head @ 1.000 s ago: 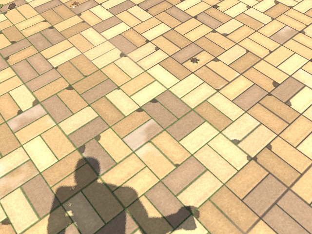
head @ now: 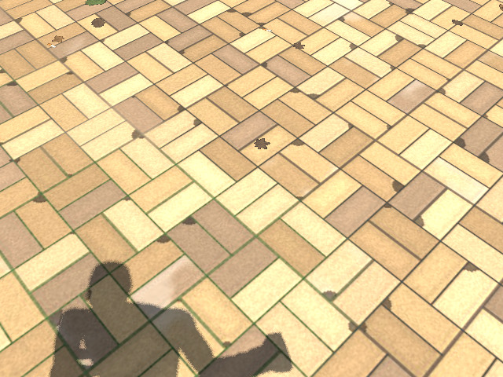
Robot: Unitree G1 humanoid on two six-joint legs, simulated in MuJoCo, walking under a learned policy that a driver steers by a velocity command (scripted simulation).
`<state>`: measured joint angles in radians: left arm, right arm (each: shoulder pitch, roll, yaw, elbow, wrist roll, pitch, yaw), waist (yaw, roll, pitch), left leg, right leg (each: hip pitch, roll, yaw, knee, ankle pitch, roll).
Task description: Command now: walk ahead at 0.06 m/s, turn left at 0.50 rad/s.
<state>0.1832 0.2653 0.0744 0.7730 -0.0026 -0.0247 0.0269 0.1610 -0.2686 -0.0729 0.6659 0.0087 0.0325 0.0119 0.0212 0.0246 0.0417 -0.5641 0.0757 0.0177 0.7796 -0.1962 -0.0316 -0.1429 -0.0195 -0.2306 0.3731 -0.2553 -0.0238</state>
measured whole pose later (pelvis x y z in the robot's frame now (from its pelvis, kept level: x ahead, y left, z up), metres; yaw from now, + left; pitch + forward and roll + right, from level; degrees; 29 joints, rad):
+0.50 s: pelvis +0.05 +0.00 -0.01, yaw +18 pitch +3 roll -1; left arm 0.11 0.28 0.07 0.74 -0.01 0.00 0.01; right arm 0.15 -0.31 -0.08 0.57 0.01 0.05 -0.02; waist -0.02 0.01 0.03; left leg -0.40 -0.10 -0.17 0.55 -0.19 0.02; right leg -0.36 0.03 0.08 0.61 -0.31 0.05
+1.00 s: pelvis +0.04 +0.03 -0.01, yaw +32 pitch +1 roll +0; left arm 0.17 0.32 0.07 0.76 0.00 0.02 0.02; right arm 0.15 -0.26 -0.05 0.58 -0.02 0.04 0.00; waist 0.03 -0.04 0.05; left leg -0.29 -0.02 0.00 0.54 -0.27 0.04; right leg -0.38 -0.09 -0.04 0.85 -0.52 0.06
